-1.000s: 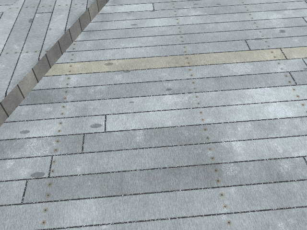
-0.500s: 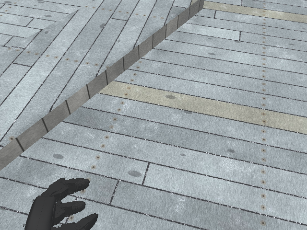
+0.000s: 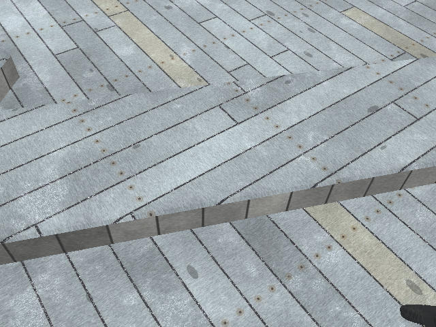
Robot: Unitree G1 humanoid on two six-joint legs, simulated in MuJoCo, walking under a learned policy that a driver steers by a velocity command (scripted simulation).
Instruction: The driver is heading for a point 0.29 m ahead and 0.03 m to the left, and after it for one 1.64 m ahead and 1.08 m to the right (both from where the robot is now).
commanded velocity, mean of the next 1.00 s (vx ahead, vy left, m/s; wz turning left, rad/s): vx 0.29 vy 0.00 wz -0.41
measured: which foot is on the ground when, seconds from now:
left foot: up 0.00-0.16, down 0.18-0.66, up 0.68-1.00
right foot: down 0.00-0.20, up 0.22-0.64, down 0.66-1.00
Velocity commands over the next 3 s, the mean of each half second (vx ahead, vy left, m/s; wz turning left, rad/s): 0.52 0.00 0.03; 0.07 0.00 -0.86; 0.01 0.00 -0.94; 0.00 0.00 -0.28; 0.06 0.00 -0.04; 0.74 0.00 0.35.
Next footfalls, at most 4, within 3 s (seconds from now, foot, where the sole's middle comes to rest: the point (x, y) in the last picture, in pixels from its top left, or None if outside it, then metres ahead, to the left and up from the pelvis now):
0.18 left None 0.37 0.13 -0.77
0.66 right None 0.44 -0.12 -0.77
1.10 left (219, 302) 0.56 0.06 -0.77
1.54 right None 0.34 -0.13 -0.77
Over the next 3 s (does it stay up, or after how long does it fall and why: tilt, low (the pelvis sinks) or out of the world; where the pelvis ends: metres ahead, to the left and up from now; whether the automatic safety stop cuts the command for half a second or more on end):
stays up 0.47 -0.29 0.00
